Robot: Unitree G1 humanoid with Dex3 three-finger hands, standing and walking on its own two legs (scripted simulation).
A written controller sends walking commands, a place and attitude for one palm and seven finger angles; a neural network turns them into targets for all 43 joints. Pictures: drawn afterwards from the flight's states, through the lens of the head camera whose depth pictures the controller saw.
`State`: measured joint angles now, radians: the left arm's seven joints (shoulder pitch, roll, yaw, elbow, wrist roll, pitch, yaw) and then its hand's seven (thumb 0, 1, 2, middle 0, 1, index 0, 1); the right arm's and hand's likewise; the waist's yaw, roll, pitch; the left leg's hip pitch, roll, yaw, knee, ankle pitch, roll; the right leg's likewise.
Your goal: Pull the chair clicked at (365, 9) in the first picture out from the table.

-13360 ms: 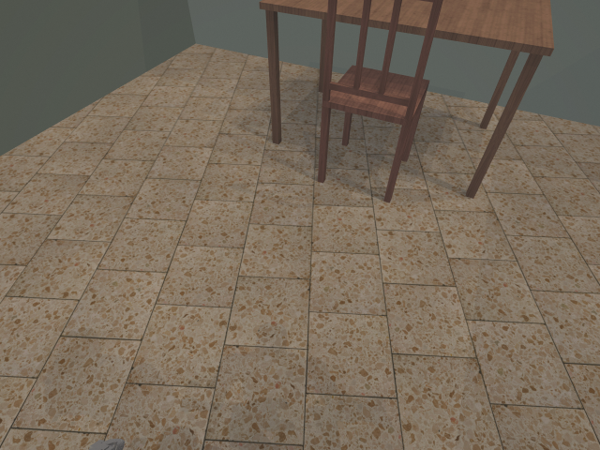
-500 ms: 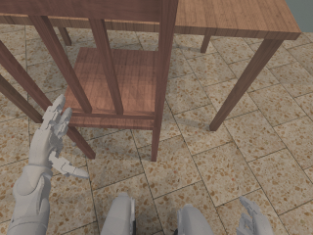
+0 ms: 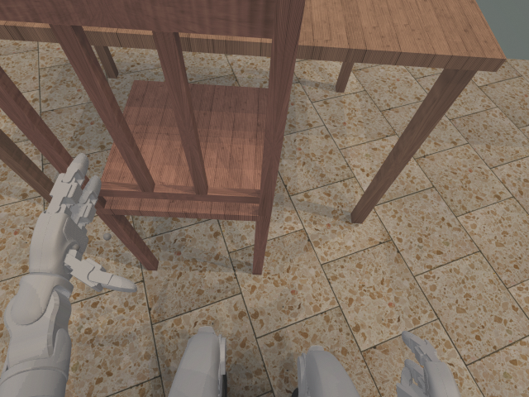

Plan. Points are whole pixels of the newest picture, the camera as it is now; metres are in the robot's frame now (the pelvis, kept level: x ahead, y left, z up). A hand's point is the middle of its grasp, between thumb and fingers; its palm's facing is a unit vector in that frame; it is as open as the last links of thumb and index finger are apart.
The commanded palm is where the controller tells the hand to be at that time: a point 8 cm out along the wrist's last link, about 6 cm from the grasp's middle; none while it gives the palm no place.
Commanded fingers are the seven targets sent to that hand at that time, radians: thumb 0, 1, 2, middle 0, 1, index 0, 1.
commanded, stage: aim the fingers beside a spindle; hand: left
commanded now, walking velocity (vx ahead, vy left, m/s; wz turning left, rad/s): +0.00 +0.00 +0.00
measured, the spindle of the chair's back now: (118, 129) +0.49 +0.24 +0.07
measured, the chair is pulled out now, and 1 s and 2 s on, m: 0.00 0.00 0.00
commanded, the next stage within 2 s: push the fingers through the gap in 1.12 s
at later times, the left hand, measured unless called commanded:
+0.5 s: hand (116, 237) +0.33 +0.22 +0.03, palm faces -0.04 -1.00 -0.04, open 16.9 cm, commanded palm +0.32 +0.27 +0.03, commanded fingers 0.00 -0.50 0.30 -0.06 -0.08 -0.06 -0.08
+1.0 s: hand (119, 241) +0.32 +0.21 +0.03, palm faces -0.03 -1.00 -0.06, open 16.9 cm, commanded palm +0.31 +0.27 +0.03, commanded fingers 0.00 -0.50 0.30 -0.06 -0.08 -0.06 -0.08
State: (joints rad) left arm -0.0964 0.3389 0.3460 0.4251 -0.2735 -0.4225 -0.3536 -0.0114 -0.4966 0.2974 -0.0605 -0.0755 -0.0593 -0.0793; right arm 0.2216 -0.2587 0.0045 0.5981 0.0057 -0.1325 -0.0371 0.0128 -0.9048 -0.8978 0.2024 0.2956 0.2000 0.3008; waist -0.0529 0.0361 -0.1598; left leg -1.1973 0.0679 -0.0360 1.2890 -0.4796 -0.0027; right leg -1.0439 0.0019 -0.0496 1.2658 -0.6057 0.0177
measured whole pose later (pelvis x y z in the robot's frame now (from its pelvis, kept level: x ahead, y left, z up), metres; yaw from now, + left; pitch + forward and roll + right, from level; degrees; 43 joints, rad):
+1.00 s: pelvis +0.00 +0.00 +0.00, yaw +0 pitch +22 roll -4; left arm -0.05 0.31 0.30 0.34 -0.26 -0.43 -0.35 -0.01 -0.50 0.30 -0.06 -0.08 -0.06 -0.08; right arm 0.22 -0.26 0.00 0.59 0.00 -0.14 -0.04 0.01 -0.91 -0.90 0.20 0.30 0.20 0.30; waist -0.05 0.04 -0.15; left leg -1.19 0.07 -0.04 1.29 -0.48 0.00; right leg -1.04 0.01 -0.05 1.26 -0.61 0.02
